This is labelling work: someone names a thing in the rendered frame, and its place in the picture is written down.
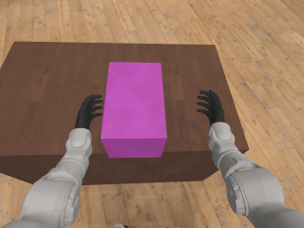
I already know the robot left forearm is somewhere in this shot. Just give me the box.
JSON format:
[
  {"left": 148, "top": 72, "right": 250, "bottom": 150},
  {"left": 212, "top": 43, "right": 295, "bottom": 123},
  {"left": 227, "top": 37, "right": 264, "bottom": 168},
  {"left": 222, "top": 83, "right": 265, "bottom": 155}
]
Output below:
[{"left": 21, "top": 127, "right": 92, "bottom": 218}]

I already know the left robot hand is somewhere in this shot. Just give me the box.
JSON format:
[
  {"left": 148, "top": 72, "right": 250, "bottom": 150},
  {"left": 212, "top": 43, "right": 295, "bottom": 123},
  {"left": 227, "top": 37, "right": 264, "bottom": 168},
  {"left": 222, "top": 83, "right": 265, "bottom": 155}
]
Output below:
[{"left": 74, "top": 94, "right": 103, "bottom": 129}]

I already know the right robot hand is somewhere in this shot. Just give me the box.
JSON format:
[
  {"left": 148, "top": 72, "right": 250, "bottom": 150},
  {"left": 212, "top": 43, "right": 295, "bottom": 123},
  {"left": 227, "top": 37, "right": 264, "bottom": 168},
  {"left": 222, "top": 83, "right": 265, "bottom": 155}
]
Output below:
[{"left": 197, "top": 89, "right": 225, "bottom": 126}]

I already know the robot right forearm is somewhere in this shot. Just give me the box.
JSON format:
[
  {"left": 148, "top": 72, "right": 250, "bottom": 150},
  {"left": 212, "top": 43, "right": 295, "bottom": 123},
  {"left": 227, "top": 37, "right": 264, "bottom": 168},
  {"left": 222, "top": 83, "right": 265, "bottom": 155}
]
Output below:
[{"left": 208, "top": 122, "right": 285, "bottom": 203}]

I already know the right robot upper arm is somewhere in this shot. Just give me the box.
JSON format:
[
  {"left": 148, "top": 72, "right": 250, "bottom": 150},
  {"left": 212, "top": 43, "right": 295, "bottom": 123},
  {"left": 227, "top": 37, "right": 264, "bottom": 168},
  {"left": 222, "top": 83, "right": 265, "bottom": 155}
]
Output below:
[{"left": 225, "top": 167, "right": 304, "bottom": 228}]

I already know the left robot upper arm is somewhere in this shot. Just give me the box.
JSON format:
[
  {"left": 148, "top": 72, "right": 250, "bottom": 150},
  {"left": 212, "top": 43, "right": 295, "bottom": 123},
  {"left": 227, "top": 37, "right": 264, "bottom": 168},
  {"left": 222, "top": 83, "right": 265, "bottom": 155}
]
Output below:
[{"left": 1, "top": 179, "right": 81, "bottom": 228}]

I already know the carton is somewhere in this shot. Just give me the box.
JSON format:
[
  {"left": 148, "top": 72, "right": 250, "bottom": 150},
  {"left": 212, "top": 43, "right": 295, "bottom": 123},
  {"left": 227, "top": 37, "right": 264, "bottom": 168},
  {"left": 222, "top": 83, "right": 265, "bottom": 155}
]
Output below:
[{"left": 101, "top": 62, "right": 167, "bottom": 159}]

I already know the pedestal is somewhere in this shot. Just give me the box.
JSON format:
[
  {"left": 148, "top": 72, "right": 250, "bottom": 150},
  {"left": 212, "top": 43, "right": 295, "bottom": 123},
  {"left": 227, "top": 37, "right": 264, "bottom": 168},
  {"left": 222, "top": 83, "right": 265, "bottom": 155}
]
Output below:
[{"left": 0, "top": 41, "right": 249, "bottom": 185}]

